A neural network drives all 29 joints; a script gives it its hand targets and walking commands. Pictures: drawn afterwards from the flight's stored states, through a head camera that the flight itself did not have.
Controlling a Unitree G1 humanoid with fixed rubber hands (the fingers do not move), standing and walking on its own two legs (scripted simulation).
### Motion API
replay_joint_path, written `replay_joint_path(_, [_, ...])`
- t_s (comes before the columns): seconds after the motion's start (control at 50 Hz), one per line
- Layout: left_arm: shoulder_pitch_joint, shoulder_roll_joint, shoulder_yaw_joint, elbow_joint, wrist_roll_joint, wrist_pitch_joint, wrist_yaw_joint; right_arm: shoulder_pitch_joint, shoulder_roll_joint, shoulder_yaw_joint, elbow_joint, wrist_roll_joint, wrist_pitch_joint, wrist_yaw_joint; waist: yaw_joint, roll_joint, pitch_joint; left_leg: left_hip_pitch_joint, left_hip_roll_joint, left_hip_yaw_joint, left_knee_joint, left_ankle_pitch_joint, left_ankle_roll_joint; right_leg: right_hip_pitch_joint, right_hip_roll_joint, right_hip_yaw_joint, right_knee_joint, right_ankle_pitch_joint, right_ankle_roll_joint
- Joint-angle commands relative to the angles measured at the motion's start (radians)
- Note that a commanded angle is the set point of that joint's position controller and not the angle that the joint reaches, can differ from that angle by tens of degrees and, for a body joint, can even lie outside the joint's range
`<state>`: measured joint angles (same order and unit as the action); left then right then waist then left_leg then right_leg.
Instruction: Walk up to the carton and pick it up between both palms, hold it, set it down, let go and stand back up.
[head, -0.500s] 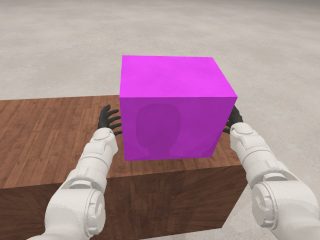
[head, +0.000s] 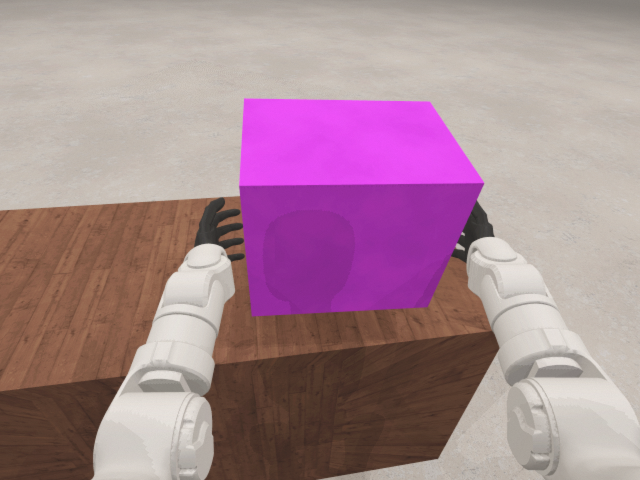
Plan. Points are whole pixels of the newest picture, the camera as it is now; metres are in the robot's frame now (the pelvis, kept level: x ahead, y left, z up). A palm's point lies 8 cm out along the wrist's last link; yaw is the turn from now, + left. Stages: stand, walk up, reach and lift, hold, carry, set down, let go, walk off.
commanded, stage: reach and lift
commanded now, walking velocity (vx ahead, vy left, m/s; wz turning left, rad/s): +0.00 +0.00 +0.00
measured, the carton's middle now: (341, 208) +0.47 +0.03 +0.16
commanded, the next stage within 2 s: hold in 0.68 s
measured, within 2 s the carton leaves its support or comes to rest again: neither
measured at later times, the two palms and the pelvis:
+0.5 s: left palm (211, 255) +0.37 +0.19 +0.15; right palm (492, 249) +0.39 -0.16 +0.17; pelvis +0.00 -0.01 +0.00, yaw +0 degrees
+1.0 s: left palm (198, 249) +0.36 +0.20 +0.17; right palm (489, 242) +0.38 -0.15 +0.19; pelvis -0.01 -0.01 +0.00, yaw +0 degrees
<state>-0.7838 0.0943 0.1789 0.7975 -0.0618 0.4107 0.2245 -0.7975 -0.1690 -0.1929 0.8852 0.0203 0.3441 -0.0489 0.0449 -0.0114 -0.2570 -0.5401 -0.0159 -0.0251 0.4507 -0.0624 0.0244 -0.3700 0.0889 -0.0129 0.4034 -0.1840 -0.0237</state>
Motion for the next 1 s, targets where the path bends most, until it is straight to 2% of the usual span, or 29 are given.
replay_joint_path(0.0, [-0.869, -0.707, -0.364, -0.438, -0.085, -0.043, -0.289, -0.874, 0.652, 0.208, -0.369, 0.179, -0.072, 0.093, -0.156, 0.102, -0.505, 0.688, 0.042, -0.048, -0.128, 0.024, -0.068, 0.059, -0.082, 0.061, -0.123, 0.129, 0.031])
replay_joint_path(0.06, [-0.881, -0.731, -0.420, -0.566, -0.131, -0.050, -0.283, -0.918, 0.702, 0.305, -0.531, 0.233, -0.086, 0.076, -0.140, 0.094, -0.626, 0.707, 0.023, -0.043, -0.085, 0.153, -0.068, 0.122, -0.092, 0.086, -0.108, 0.258, 0.040])
replay_joint_path(0.08, [-0.859, -0.695, -0.365, -0.491, -0.105, -0.040, -0.295, -0.933, 0.712, 0.311, -0.522, 0.227, -0.075, 0.072, -0.111, 0.070, -0.572, 0.674, 0.017, -0.028, -0.093, 0.133, -0.059, 0.150, -0.091, 0.087, -0.107, 0.264, 0.047])
replay_joint_path(0.1, [-0.852, -0.707, -0.389, -0.582, -0.114, -0.040, -0.298, -0.916, 0.748, 0.364, -0.593, 0.251, -0.083, 0.062, -0.105, 0.060, -0.679, 0.690, 0.006, -0.023, -0.070, 0.207, -0.058, 0.221, -0.085, 0.087, -0.087, 0.355, 0.052])
replay_joint_path(0.12, [-0.848, -0.703, -0.381, -0.551, -0.109, -0.040, -0.297, -0.948, 0.746, 0.371, -0.589, 0.253, -0.083, 0.060, -0.091, 0.073, -0.632, 0.688, 0.011, -0.023, -0.075, 0.200, -0.059, 0.181, -0.092, 0.089, -0.081, 0.356, 0.064])
replay_joint_path(0.14, [-0.861, -0.686, -0.394, -0.636, -0.113, -0.036, -0.298, -0.912, 0.751, 0.402, -0.633, 0.263, -0.072, 0.057, -0.102, 0.065, -0.695, 0.719, 0.005, -0.027, -0.058, 0.238, -0.060, 0.232, -0.082, 0.086, -0.083, 0.374, 0.060])
replay_joint_path(0.16, [-0.852, -0.655, -0.323, -0.527, -0.065, -0.025, -0.299, -0.914, 0.738, 0.386, -0.512, 0.235, -0.051, 0.060, -0.073, 0.048, -0.562, 0.687, 0.013, -0.028, -0.087, 0.151, -0.044, 0.167, -0.090, 0.084, -0.087, 0.274, 0.065])
replay_joint_path(0.26, [-0.887, -0.629, -0.288, -0.484, -0.031, -0.013, -0.353, -0.897, 0.705, 0.312, -0.449, 0.181, -0.044, 0.048, -0.117, 0.019, -0.468, 0.654, 0.014, -0.007, -0.120, 0.057, -0.027, 0.134, -0.110, 0.100, -0.145, 0.118, 0.066])
replay_joint_path(0.28, [-0.848, -0.606, -0.254, -0.482, -0.023, -0.015, -0.358, -0.876, 0.734, 0.342, -0.465, 0.182, -0.038, 0.050, -0.081, -0.017, -0.449, 0.608, 0.001, 0.008, -0.117, 0.051, -0.013, 0.182, -0.111, 0.105, -0.136, 0.151, 0.073])
replay_joint_path(0.3, [-0.853, -0.638, -0.300, -0.560, -0.036, -0.018, -0.358, -0.856, 0.725, 0.347, -0.489, 0.195, -0.051, 0.043, -0.114, 0.024, -0.507, 0.640, 0.003, 0.007, -0.098, 0.131, -0.027, 0.213, -0.114, 0.111, -0.122, 0.255, 0.075])
replay_joint_path(0.34, [-0.904, -0.610, -0.244, -0.467, -0.019, -0.017, -0.368, -0.918, 0.738, 0.336, -0.441, 0.182, -0.052, 0.051, -0.078, -0.009, -0.441, 0.613, 0.006, 0.005, -0.127, 0.052, -0.008, 0.184, -0.113, 0.101, -0.133, 0.137, 0.074])
replay_joint_path(0.38, [-0.906, -0.629, -0.306, -0.526, -0.053, -0.024, -0.362, -0.916, 0.734, 0.330, -0.458, 0.184, -0.057, 0.053, -0.106, 0.027, -0.479, 0.643, 0.010, 0.000, -0.114, 0.079, -0.019, 0.174, -0.112, 0.103, -0.141, 0.156, 0.066])
replay_joint_path(0.42, [-0.926, -0.658, -0.341, -0.582, -0.077, -0.031, -0.356, -0.935, 0.759, 0.361, -0.536, 0.200, -0.072, 0.052, -0.104, 0.030, -0.504, 0.659, 0.016, 0.004, -0.115, 0.113, -0.022, 0.144, -0.110, 0.093, -0.139, 0.157, 0.070])
replay_joint_path(0.46, [-0.927, -0.640, -0.293, -0.493, -0.048, -0.021, -0.351, -0.954, 0.727, 0.331, -0.466, 0.176, -0.060, 0.056, -0.102, 0.025, -0.441, 0.660, 0.015, -0.002, -0.133, 0.039, -0.015, 0.112, -0.100, 0.076, -0.163, 0.067, 0.061])
replay_joint_path(0.5, [-0.942, -0.643, -0.311, -0.506, -0.058, -0.021, -0.351, -0.921, 0.726, 0.303, -0.425, 0.163, -0.059, 0.063, -0.117, 0.024, -0.430, 0.645, 0.015, 0.007, -0.129, 0.035, -0.013, 0.097, -0.104, 0.073, -0.165, 0.027, 0.056])
replay_joint_path(0.54, [-0.935, -0.683, -0.340, -0.563, -0.078, -0.012, -0.344, -0.965, 0.747, 0.350, -0.524, 0.193, -0.067, 0.065, -0.102, 0.017, -0.508, 0.683, 0.025, 0.000, -0.127, 0.081, -0.010, 0.112, -0.093, 0.066, -0.157, 0.071, 0.055])
replay_joint_path(0.58, [-0.980, -0.669, -0.342, -0.561, -0.072, -0.017, -0.342, -0.925, 0.716, 0.313, -0.439, 0.175, -0.053, 0.069, -0.130, 0.062, -0.477, 0.687, 0.030, -0.009, -0.131, 0.039, -0.025, 0.074, -0.089, 0.061, -0.160, 0.021, 0.050])
replay_joint_path(0.6, [-0.984, -0.678, -0.363, -0.595, -0.094, -0.018, -0.331, -0.974, 0.750, 0.344, -0.529, 0.199, -0.067, 0.074, -0.102, 0.037, -0.534, 0.682, 0.031, -0.002, -0.121, 0.056, -0.018, 0.089, -0.088, 0.067, -0.158, 0.049, 0.052])
replay_joint_path(0.62, [-1.018, -0.668, -0.358, -0.595, -0.091, -0.018, -0.327, -0.930, 0.724, 0.303, -0.424, 0.183, -0.048, 0.075, -0.142, 0.075, -0.465, 0.672, 0.029, -0.006, -0.137, 0.009, -0.016, 0.059, -0.096, 0.059, -0.159, 0.007, 0.050])
replay_joint_path(0.66, [-0.977, -0.690, -0.370, -0.629, -0.094, -0.004, -0.320, -0.946, 0.739, 0.352, -0.505, 0.199, -0.052, 0.077, -0.106, 0.049, -0.520, 0.693, 0.033, -0.004, -0.123, 0.091, -0.025, 0.066, -0.082, 0.048, -0.151, 0.085, 0.052])
replay_joint_path(0.68, [-0.974, -0.697, -0.406, -0.684, -0.122, -0.004, -0.315, -0.945, 0.753, 0.384, -0.562, 0.229, -0.052, 0.075, -0.119, 0.051, -0.575, 0.725, 0.025, -0.015, -0.099, 0.154, -0.030, 0.107, -0.086, 0.054, -0.144, 0.152, 0.055])
replay_joint_path(0.76, [-0.992, -0.684, -0.395, -0.637, -0.108, 0.019, -0.319, -0.964, 0.727, 0.356, -0.547, 0.215, -0.031, 0.069, -0.131, 0.051, -0.521, 0.703, 0.025, -0.014, -0.118, 0.071, -0.023, 0.069, -0.084, 0.053, -0.167, 0.050, 0.055])
replay_joint_path(0.8, [-0.942, -0.648, -0.322, -0.597, -0.061, 0.043, -0.329, -0.897, 0.713, 0.334, -0.441, 0.187, -0.007, 0.073, -0.126, 0.041, -0.471, 0.679, 0.026, 0.002, -0.124, 0.073, -0.007, 0.100, -0.097, 0.062, -0.162, 0.043, 0.054])
replay_joint_path(0.82, [-0.967, -0.649, -0.331, -0.605, -0.067, 0.045, -0.334, -0.910, 0.706, 0.324, -0.463, 0.186, -0.004, 0.068, -0.140, 0.030, -0.463, 0.678, 0.021, -0.001, -0.133, 0.041, -0.011, 0.098, -0.090, 0.053, -0.177, 0.026, 0.053])
replay_joint_path(0.84, [-0.926, -0.649, -0.311, -0.596, -0.054, 0.060, -0.336, -0.896, 0.707, 0.339, -0.486, 0.195, -0.001, 0.073, -0.115, 0.036, -0.468, 0.673, 0.024, -0.001, -0.131, 0.052, -0.006, 0.102, -0.091, 0.058, -0.171, 0.035, 0.052])
replay_joint_path(0.86, [-0.979, -0.650, -0.329, -0.586, -0.053, 0.054, -0.335, -0.918, 0.699, 0.315, -0.442, 0.183, -0.004, 0.075, -0.130, 0.078, -0.452, 0.689, 0.034, -0.010, -0.137, 0.030, -0.012, 0.075, -0.086, 0.051, -0.170, 0.013, 0.045])
replay_joint_path(0.9, [-0.930, -0.688, -0.374, -0.630, -0.078, 0.070, -0.334, -0.901, 0.679, 0.322, -0.496, 0.199, -0.002, 0.074, -0.163, 0.066, -0.482, 0.724, 0.038, -0.018, -0.136, 0.064, -0.023, 0.079, -0.083, 0.051, -0.175, 0.060, 0.047])
replay_joint_path(0.96, [-0.939, -0.673, -0.360, -0.639, -0.085, 0.071, -0.335, -0.913, 0.682, 0.333, -0.514, 0.210, 0.010, 0.076, -0.145, 0.061, -0.504, 0.703, 0.035, -0.019, -0.130, 0.076, -0.021, 0.101, -0.086, 0.052, -0.171, 0.085, 0.046])
replay_joint_path(0.98, [-0.914, -0.689, -0.367, -0.611, -0.070, 0.082, -0.335, -0.914, 0.664, 0.313, -0.499, 0.205, 0.010, 0.073, -0.162, 0.090, -0.475, 0.704, 0.032, -0.016, -0.128, 0.058, -0.027, 0.089, -0.088, 0.052, -0.174, 0.065, 0.050])
